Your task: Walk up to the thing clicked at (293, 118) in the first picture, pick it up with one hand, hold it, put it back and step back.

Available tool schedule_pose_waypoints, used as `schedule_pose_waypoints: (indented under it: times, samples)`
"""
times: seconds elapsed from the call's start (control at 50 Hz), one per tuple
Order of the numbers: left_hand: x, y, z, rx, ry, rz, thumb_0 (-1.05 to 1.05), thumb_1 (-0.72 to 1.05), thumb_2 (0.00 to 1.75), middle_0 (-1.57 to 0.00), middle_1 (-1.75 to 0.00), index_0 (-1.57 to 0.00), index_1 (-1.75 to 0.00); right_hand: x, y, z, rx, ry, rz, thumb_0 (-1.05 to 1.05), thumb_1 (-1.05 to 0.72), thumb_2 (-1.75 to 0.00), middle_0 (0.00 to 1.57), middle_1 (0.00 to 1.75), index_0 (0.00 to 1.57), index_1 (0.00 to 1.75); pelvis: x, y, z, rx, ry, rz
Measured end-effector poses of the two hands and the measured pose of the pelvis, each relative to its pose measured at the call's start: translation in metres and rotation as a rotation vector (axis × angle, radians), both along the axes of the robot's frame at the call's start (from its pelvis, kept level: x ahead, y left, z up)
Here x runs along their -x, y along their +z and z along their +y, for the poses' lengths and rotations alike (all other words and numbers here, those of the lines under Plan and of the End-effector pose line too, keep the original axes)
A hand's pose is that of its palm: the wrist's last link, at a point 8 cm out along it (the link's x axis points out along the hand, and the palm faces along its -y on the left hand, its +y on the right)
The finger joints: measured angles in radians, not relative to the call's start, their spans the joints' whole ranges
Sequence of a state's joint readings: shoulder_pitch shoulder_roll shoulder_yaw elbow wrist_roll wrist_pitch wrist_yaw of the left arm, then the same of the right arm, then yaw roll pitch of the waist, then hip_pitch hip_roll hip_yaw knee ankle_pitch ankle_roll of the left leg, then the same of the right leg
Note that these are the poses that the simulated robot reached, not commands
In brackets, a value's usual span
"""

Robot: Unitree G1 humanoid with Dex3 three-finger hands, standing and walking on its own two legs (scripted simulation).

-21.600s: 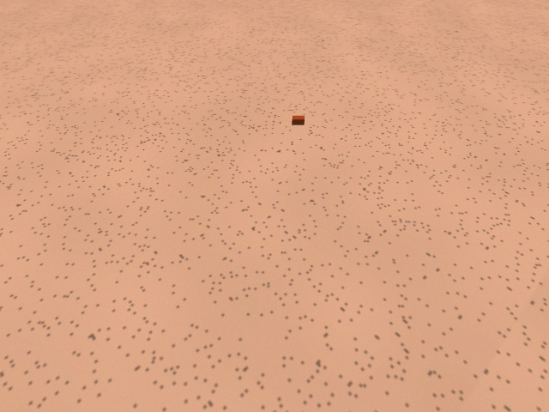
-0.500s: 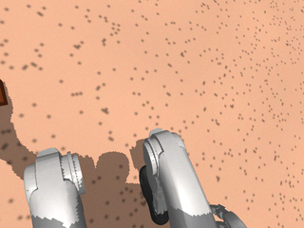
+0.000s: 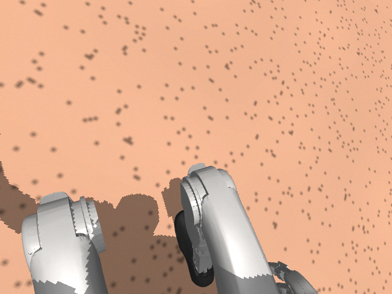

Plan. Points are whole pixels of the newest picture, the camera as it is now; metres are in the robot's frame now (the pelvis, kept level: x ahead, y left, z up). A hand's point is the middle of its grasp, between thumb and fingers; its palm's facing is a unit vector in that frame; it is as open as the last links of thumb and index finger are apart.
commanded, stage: rise first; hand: left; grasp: from above
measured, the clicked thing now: out of the picture +0.49 +0.35 -0.30
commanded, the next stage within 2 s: none
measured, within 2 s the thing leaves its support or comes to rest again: neither
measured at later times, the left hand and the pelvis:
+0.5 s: hand out of the picture +0.44 +0.39 -0.17, palm faces -0.44 -0.12 -0.89, open 14.5 cm; pelvis +0.00 +0.00 +0.00, yaw +0 degrees
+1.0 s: hand out of the picture +0.44 +0.38 -0.16, palm faces -0.43 -0.12 -0.89, open 14.4 cm; pelvis +0.00 +0.00 +0.00, yaw +0 degrees
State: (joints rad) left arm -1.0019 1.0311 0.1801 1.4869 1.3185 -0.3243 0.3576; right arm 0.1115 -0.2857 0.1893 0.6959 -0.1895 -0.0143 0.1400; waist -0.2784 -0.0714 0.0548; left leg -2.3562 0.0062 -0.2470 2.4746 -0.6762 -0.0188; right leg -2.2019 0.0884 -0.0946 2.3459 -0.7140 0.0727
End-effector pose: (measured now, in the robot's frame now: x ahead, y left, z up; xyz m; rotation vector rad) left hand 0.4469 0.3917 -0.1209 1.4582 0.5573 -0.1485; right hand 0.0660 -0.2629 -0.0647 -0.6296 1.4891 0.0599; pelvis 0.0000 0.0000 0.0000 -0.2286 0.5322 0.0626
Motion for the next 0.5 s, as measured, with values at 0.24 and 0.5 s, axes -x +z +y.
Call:
schedule_pose_waypoints:
  times: [0.24, 0.5]
  samples:
    - [0.0012, 0.0067, 0.0004, 0.000, -0.001, 0.010, 0.00, -0.59, 1.07, -0.08, -0.94, -0.05, -0.97, 0.0015, 0.0013, 0.0026, -0.008, -0.003, -0.009, 0.00, -0.90, -0.90, 0.20, 0.30, 0.20, 0.29, 0.0023, 0.0019, 0.0008, 0.003, 0.001, -0.004]
    - [0.0036, 0.0068, -0.0010, 0.006, -0.031, 0.016, 0.00, -0.59, 1.08, -0.08, -0.94, -0.05, -0.97, 0.0000, 0.0012, 0.0015, -0.007, 0.003, -0.013, 0.00, -0.90, -0.90, 0.20, 0.30, 0.20, 0.29, 0.0036, 0.0016, 0.0005, 0.002, 0.002, -0.008]
